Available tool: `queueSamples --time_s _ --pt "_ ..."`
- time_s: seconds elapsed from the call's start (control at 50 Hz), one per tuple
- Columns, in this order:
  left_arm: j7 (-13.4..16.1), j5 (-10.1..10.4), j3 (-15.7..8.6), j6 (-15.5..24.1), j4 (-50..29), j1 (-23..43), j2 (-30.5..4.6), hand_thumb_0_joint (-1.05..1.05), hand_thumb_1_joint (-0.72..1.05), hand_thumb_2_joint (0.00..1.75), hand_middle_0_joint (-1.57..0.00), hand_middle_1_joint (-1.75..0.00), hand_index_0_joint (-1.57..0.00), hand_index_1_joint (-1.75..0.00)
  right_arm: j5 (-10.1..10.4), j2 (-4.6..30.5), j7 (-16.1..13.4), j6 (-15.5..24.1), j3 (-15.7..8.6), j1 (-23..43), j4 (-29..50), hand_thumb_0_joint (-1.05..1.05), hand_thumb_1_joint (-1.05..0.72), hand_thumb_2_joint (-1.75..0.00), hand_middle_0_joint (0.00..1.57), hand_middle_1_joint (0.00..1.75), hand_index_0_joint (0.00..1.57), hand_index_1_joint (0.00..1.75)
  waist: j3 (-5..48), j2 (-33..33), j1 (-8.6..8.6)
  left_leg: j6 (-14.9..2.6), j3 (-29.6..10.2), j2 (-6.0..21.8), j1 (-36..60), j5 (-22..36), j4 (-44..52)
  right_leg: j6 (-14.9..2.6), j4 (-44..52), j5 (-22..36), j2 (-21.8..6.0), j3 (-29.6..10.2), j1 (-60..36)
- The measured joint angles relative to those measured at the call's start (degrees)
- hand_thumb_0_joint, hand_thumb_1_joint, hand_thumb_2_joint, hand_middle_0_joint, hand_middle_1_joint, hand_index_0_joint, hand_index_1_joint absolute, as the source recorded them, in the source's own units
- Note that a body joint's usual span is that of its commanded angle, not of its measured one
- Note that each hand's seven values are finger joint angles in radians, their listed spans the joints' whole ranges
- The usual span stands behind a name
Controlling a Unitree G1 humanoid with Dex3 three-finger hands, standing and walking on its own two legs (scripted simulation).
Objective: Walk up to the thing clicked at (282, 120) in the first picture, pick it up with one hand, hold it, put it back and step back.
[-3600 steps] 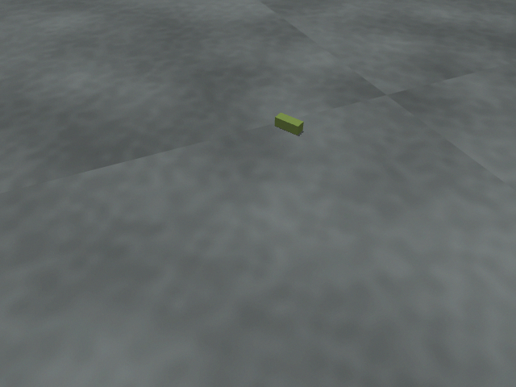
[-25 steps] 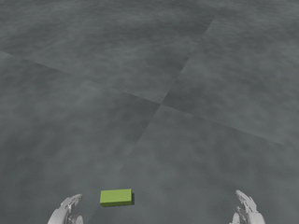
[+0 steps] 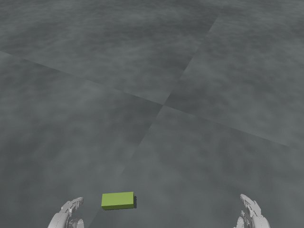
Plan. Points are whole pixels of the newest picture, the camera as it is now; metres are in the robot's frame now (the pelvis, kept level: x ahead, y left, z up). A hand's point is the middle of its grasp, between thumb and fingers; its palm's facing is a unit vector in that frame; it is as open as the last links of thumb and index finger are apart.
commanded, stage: stand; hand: left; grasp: from above
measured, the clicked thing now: (118, 200) +0.44 +0.21 -0.68
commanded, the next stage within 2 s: none
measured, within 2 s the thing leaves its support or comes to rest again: neither
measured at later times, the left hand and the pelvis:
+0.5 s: hand out of the picture +0.06 +0.23 -0.10, palm faces +0.03 -0.95 -0.32, open 7.4 cm; pelvis -0.01 +0.00 +0.05, yaw +0 degrees
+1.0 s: hand out of the picture +0.02 +0.24 -0.10, palm faces +0.02 -0.95 -0.32, open 7.4 cm; pelvis -0.02 +0.00 +0.07, yaw +0 degrees
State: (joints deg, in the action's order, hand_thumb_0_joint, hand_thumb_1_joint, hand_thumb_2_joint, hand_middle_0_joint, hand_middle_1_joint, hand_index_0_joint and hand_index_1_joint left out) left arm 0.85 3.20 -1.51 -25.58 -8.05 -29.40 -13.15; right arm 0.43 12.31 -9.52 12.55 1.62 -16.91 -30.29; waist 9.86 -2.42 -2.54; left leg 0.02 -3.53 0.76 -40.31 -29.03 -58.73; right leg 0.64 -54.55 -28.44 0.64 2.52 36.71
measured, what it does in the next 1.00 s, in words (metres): rises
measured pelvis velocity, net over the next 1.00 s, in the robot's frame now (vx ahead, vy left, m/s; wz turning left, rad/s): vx -0.02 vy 0.00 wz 0.00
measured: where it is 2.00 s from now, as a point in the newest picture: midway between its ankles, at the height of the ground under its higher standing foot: outside the picture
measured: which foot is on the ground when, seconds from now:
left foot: down 0.00-1.00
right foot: down 0.00-1.00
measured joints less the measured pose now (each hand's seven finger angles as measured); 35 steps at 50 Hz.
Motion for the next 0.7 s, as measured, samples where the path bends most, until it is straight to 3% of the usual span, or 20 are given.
queueSamples --time_s 0.08,0.12,0.18,0.28,0.4,0.7 --pt "0.80 -4.86 1.49 12.77 19.71 10.33 -1.40 0.01 0.90 0.90 -0.20 -0.30 -0.20 -0.30 -5.33 1.43 4.14 -5.29 -0.71 4.84 -8.32 0.01 -0.90 -0.90 0.20 0.30 0.20 0.29 -6.33 2.38 2.72 -0.43 1.70 -1.01 7.29 2.09 4.43 -0.24 1.95 0.99 -1.13 -1.58 -5.85" --pt "0.82 -5.75 1.17 16.20 28.10 14.04 -2.02 0.01 0.90 0.90 -0.20 -0.30 -0.20 -0.30 -5.62 2.43 6.25 -7.51 -0.91 6.38 -11.35 0.01 -0.90 -0.90 0.20 0.30 0.20 0.30 -8.35 2.94 3.23 -0.53 2.03 -1.49 9.98 3.51 7.09 -0.12 3.72 1.97 -1.65 -1.90 -8.13" --pt "0.77 -5.95 0.31 19.20 36.34 16.24 -2.89 0.01 0.90 0.90 -0.20 -0.30 -0.20 -0.30 -4.43 3.19 8.07 -9.04 -2.27 7.18 -14.26 0.01 -0.90 -0.90 0.20 0.30 0.20 0.30 -10.40 3.40 3.57 -0.58 2.56 -1.92 13.36 5.41 10.82 0.04 6.40 3.40 -2.12 -2.41 -10.92" --pt "0.95 -5.94 -0.80 21.93 46.94 16.59 -3.61 0.01 0.90 0.90 -0.20 -0.30 -0.20 -0.30 -3.75 3.96 8.94 -10.57 -4.16 6.79 -18.32 0.01 -0.90 -0.90 0.20 0.30 0.20 0.30 -11.45 3.30 3.39 -0.72 2.65 -2.15 17.80 7.56 15.52 0.27 10.83 5.41 -2.39 -2.48 -15.23" --pt "0.89 -5.69 -1.09 23.35 56.19 16.22 -3.15 0.01 0.90 0.90 -0.20 -0.30 -0.20 -0.30 -3.60 4.11 8.88 -11.65 -4.68 5.75 -22.92 0.01 -0.90 -0.90 0.20 0.30 0.20 0.30 -11.73 2.68 3.44 -0.90 2.52 -2.09 22.81 9.87 20.91 0.55 16.88 8.11 -2.36 -2.32 -20.54" --pt "0.57 -5.07 -0.29 24.74 68.74 18.05 -2.43 0.01 0.90 0.90 -0.20 -0.30 -0.20 -0.30 -2.36 3.03 8.54 -12.43 -4.05 6.94 -31.06 0.01 -0.90 -0.90 0.20 0.30 0.20 0.30 -13.04 2.23 3.43 -0.96 2.22 -2.38 31.51 16.78 33.67 0.92 29.65 14.96 -2.73 -1.97 -29.33"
